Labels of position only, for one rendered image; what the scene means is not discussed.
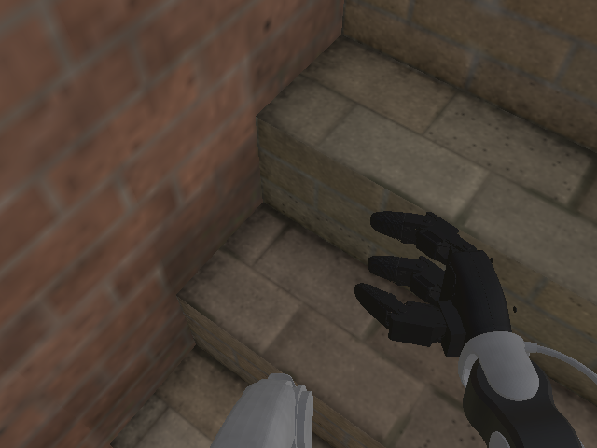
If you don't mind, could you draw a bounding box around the robot left shin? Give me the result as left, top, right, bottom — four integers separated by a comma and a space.
243, 373, 296, 392

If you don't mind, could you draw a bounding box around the right robot forearm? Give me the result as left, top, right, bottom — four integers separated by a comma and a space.
458, 331, 585, 448

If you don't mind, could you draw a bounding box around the robot left thigh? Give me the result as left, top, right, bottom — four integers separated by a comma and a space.
210, 379, 313, 448

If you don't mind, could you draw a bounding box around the right robot hand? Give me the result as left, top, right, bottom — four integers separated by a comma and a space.
354, 211, 517, 357

